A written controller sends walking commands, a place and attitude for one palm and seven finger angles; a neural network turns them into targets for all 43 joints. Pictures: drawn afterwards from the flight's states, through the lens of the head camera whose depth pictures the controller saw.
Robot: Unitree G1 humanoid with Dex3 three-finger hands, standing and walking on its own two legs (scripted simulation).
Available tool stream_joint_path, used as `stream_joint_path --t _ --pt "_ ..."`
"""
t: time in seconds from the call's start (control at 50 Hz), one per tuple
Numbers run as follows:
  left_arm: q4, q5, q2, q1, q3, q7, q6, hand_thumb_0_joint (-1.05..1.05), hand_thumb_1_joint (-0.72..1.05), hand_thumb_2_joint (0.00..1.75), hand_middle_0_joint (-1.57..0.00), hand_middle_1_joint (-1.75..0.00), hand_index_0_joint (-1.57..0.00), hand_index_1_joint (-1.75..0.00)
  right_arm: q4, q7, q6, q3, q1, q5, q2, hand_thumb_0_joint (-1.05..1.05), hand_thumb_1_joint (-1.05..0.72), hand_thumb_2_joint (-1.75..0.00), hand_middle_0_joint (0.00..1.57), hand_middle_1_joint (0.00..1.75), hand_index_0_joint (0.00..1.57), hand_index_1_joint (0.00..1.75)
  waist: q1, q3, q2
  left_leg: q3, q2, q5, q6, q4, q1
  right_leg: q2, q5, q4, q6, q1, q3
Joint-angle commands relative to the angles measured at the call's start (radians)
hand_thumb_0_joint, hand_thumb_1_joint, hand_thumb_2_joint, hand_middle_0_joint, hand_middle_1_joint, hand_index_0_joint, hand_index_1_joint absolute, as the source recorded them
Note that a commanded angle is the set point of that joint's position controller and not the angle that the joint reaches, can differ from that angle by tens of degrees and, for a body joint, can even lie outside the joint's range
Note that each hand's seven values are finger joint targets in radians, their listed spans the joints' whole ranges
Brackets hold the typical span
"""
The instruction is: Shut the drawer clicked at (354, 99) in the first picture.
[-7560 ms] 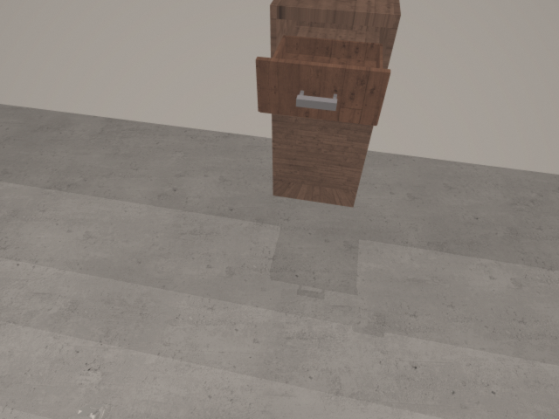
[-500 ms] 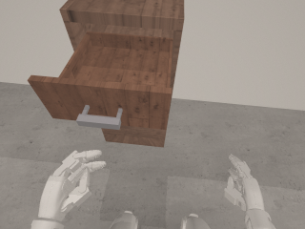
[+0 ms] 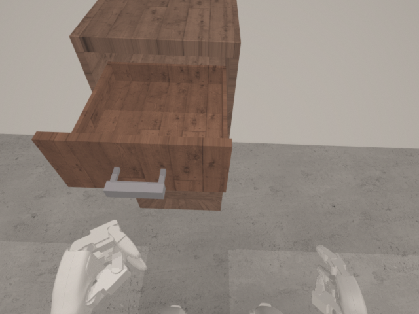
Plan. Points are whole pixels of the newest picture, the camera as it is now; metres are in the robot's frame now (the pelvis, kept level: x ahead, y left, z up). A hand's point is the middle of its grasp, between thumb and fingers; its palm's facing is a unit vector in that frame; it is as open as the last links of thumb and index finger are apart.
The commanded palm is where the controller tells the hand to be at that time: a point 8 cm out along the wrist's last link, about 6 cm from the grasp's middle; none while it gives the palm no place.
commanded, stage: raise the hand and make a fist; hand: left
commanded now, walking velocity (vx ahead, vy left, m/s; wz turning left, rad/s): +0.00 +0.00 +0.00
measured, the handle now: (137, 181) +0.35 +0.17 +0.05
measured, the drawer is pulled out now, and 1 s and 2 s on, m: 0.29 0.29 0.29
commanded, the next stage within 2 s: bring the fist close to the handle in 0.88 s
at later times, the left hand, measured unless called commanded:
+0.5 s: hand (126, 261) +0.17 +0.12 +0.14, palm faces +0.06 -1.00 -0.07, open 3.2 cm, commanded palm +0.12 +0.17 +0.15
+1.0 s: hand (118, 268) +0.16 +0.13 +0.14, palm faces +0.06 -1.00 -0.05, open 3.3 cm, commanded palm +0.12 +0.18 +0.15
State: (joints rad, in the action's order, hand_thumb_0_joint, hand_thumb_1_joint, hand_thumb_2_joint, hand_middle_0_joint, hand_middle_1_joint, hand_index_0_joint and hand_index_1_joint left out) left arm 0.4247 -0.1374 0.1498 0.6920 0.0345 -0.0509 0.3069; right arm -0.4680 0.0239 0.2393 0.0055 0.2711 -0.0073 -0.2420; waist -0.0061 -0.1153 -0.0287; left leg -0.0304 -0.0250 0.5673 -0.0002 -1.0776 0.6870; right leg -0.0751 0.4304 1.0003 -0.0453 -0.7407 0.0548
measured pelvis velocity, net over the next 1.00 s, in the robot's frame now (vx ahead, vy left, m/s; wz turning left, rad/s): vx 0.02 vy -0.02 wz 0.01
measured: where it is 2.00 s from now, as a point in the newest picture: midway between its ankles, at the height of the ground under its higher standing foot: outside the picture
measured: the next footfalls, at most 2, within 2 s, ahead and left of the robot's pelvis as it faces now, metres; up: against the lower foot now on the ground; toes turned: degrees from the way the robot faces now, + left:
none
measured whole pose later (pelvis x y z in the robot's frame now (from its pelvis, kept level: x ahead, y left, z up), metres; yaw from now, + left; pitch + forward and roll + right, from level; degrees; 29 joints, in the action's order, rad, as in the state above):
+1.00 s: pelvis +0.02 -0.02 +0.03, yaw +1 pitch +5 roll -2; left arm 0.53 -0.19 0.16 0.77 -0.02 -0.12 0.20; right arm -0.51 0.04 0.30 -0.03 0.26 -0.03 -0.21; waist -0.04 -0.11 -0.05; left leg -0.04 -0.04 0.52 0.02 -0.90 0.47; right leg -0.06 0.40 0.85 -0.03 -0.53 0.07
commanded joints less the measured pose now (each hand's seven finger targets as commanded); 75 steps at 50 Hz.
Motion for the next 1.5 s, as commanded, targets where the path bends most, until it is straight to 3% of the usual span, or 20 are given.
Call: stream_joint_path --t 0.0,0.1,0.36,0.42,0.46,0.54,0.62,0.7,0.78,0.96,0.98,1.02,1.08,1.18,1.24,1.28,1.32,1.36,1.44,1.48 --pt "0.298 0.007 0.036 0.101 -0.004 0.007 0.034 0.0 0.9 0.9 -1.24 -1.43 -1.24 -1.43 0.203 0.003 0.046 0.037 -0.072 -0.012 -0.078 0.0 -0.9 -0.9 0.2 0.3 0.2 0.3 -0.023 -0.147 -0.013 0.005 0.018 -0.403 -0.01 0.237 -0.075 0.06 -0.202 -0.109 0.061 0.211 0.063" --pt "0.307 0.013 0.046 0.093 -0.015 0.013 -0.008 0.0 0.9 0.9 -1.34 -1.53 -1.34 -1.53 0.212 0.006 0.018 0.029 -0.08 -0.012 -0.072 0.0 -0.9 -0.9 0.2 0.3 0.2 0.3 -0.014 -0.072 0.022 0.007 0.019 -0.351 -0.012 0.254 -0.067 0.064 -0.19 -0.138 0.058 0.214 0.063" --pt "0.38 -0.023 0.066 0.111 -0.046 -0.033 -0.048 0.0 0.9 0.9 -1.4 -1.6 -1.4 -1.6 0.195 0.019 0.045 0.013 -0.085 -0.025 -0.058 0.0 -0.9 -0.9 0.2 0.3 0.2 0.3 -0.021 -0.099 0.033 0.019 0.026 -0.38 -0.023 0.271 -0.135 0.054 -0.265 -0.201 0.051 0.307 0.044" --pt "0.375 -0.03 0.092 0.104 -0.088 -0.034 -0.06 0.0 0.9 0.9 -1.4 -1.6 -1.4 -1.6 0.181 0.028 0.055 0.014 -0.109 -0.029 -0.057 0.0 -0.9 -0.9 0.2 0.3 0.2 0.3 -0.03 -0.063 0.061 0.02 0.026 -0.355 -0.022 0.286 -0.131 0.052 -0.241 -0.23 0.052 0.327 0.034" --pt "0.396 -0.039 0.083 0.114 -0.082 -0.039 -0.064 0.0 0.9 0.9 -1.4 -1.6 -1.4 -1.6 0.178 0.028 0.067 0.011 -0.105 -0.033 -0.054 0.0 -0.9 -0.9 0.2 0.3 0.2 0.3 -0.034 -0.074 0.038 0.024 0.028 -0.365 -0.021 0.298 -0.15 0.05 -0.252 -0.235 0.052 0.34 0.037" --pt "0.325 -0.049 0.071 0.11 -0.088 -0.047 -0.076 0.0 0.9 0.9 -1.4 -1.6 -1.4 -1.6 0.158 0.037 0.078 0.011 -0.11 -0.034 -0.058 0.0 -0.9 -0.9 0.2 0.3 0.2 0.3 -0.026 -0.013 0.084 0.028 0.033 -0.322 -0.021 0.309 -0.137 0.053 -0.203 -0.274 0.048 0.326 0.025" --pt "0.328 -0.057 0.109 0.098 -0.135 -0.051 -0.06 0.0 0.9 0.9 -1.4 -1.6 -1.4 -1.6 0.151 0.041 0.089 0.012 -0.118 -0.033 -0.061 0.0 -0.9 -0.9 0.2 0.3 0.2 0.3 -0.038 -0.037 0.055 0.032 0.036 -0.308 -0.019 0.316 -0.143 0.052 -0.17 -0.287 0.051 0.344 0.014" --pt "0.347 -0.074 0.088 0.095 -0.124 -0.066 -0.027 0.0 0.9 0.9 -1.4 -1.6 -1.4 -1.6 0.147 0.037 0.111 0.014 -0.11 -0.036 -0.06 0.0 -0.9 -0.9 0.2 0.3 0.2 0.3 -0.036 -0.059 0.019 0.035 0.037 -0.336 -0.019 0.319 -0.171 0.053 -0.212 -0.279 0.051 0.35 0.02" --pt "0.327 -0.075 0.079 0.095 -0.107 -0.073 -0.02 0.0 0.9 0.9 -1.4 -1.6 -1.4 -1.6 0.136 0.029 0.124 0.015 -0.11 -0.036 -0.064 0.0 -0.9 -0.9 0.2 0.3 0.2 0.3 -0.028 -0.035 0.027 0.028 0.033 -0.344 -0.017 0.325 -0.169 0.058 -0.229 -0.272 0.051 0.338 0.032" --pt "0.341 -0.054 0.069 0.103 -0.088 -0.058 -0.046 0.0 0.9 0.9 -1.4 -1.6 -1.4 -1.6 0.145 0.023 0.121 0.007 -0.115 -0.031 -0.064 0.0 -0.9 -0.9 0.2 0.3 0.2 0.3 -0.034 -0.028 0.015 0.024 0.032 -0.33 -0.016 0.345 -0.169 0.062 -0.202 -0.266 0.054 0.332 0.045" --pt "0.305 -0.052 0.068 0.085 -0.09 -0.056 -0.05 0.0 0.9 0.9 -1.4 -1.6 -1.4 -1.6 0.137 0.025 0.117 0.009 -0.113 -0.03 -0.064 0.0 -0.9 -0.9 0.2 0.3 0.2 0.3 -0.025 -0.005 0.047 0.022 0.032 -0.318 -0.016 0.342 -0.155 0.064 -0.189 -0.268 0.051 0.319 0.046" --pt "0.278 -0.046 0.058 0.057 -0.078 -0.054 -0.048 0.0 0.9 0.9 -1.4 -1.6 -1.4 -1.6 0.134 0.026 0.109 0.008 -0.117 -0.027 -0.072 0.0 -0.9 -0.9 0.2 0.3 0.2 0.3 -0.018 0.024 0.042 0.02 0.031 -0.291 -0.016 0.339 -0.142 0.066 -0.157 -0.27 0.051 0.293 0.044" --pt "0.272 -0.041 0.036 0.034 -0.046 -0.052 -0.033 0.0 0.9 0.9 -1.4 -1.6 -1.4 -1.6 0.142 0.021 0.109 0.008 -0.103 -0.02 -0.074 0.0 -0.9 -0.9 0.2 0.3 0.2 0.3 -0.013 -0.005 0.034 0.016 0.034 -0.283 -0.015 0.33 -0.137 0.062 -0.142 -0.253 0.05 0.279 0.046" --pt "0.249 -0.024 0.05 -0.012 -0.054 -0.04 -0.004 0.0 0.9 0.9 -1.4 -1.6 -1.4 -1.6 0.148 0.017 0.096 0.01 -0.092 -0.013 -0.077 0.0 -0.9 -0.9 0.2 0.3 0.2 0.3 -0.013 -0.041 0.011 0.017 0.035 -0.291 -0.013 0.308 -0.116 0.061 -0.146 -0.223 0.054 0.263 0.042" --pt "0.199 -0.021 0.054 -0.038 -0.074 -0.028 0.01 0.0 0.9 0.9 -1.4 -1.6 -1.4 -1.6 0.141 0.019 0.085 0.015 -0.084 -0.012 -0.08 0.0 -0.9 -0.9 0.2 0.3 0.2 0.3 -0.009 -0.048 0.039 0.013 0.034 -0.277 -0.011 0.297 -0.093 0.065 -0.126 -0.215 0.055 0.246 0.041" --pt "0.198 -0.022 0.038 -0.074 -0.043 -0.03 0.018 0.0 0.9 0.9 -1.4 -1.6 -1.4 -1.6 0.147 0.016 0.086 0.013 -0.079 -0.01 -0.082 0.0 -0.9 -0.9 0.2 0.3 0.2 0.3 -0.001 -0.064 0.005 0.014 0.036 -0.291 -0.01 0.286 -0.093 0.063 -0.146 -0.202 0.056 0.238 0.039" --pt "0.151 -0.017 0.06 -0.084 -0.073 -0.022 0.017 0.0 0.9 0.9 -1.4 -1.6 -1.4 -1.6 0.14 0.018 0.077 0.016 -0.083 -0.01 -0.087 0.0 -0.9 -0.9 0.2 0.3 0.2 0.3 -0.002 -0.061 0.038 0.012 0.035 -0.273 -0.01 0.281 -0.068 0.065 -0.121 -0.203 0.056 0.229 0.038" --pt "0.135 -0.018 0.041 -0.129 -0.05 -0.022 0.02 0.0 0.9 0.9 -1.4 -1.6 -1.4 -1.6 0.145 0.019 0.073 0.014 -0.073 -0.009 -0.086 0.0 -0.9 -0.9 0.2 0.3 0.2 0.3 0.007 -0.063 0.026 0.015 0.038 -0.261 -0.009 0.274 -0.06 0.063 -0.111 -0.201 0.055 0.216 0.032" --pt "0.111 -0.014 0.049 -0.142 -0.063 -0.01 0.034 0.0 0.9 0.9 -1.4 -1.6 -1.4 -1.6 0.145 0.018 0.07 0.018 -0.063 -0.006 -0.088 0.0 -0.9 -0.9 0.2 0.3 0.2 0.3 0.0 -0.116 0.008 0.016 0.038 -0.298 -0.007 0.262 -0.061 0.061 -0.149 -0.178 0.059 0.225 0.032" --pt "0.07 -0.023 0.049 -0.16 -0.073 -0.007 0.036 0.0 0.9 0.9 -1.4 -1.6 -1.4 -1.6 0.141 0.017 0.064 0.02 -0.06 -0.006 -0.09 0.0 -0.9 -0.9 0.2 0.3 0.2 0.3 0.007 -0.11 0.051 0.017 0.038 -0.294 -0.006 0.252 -0.039 0.063 -0.154 -0.176 0.056 0.217 0.03"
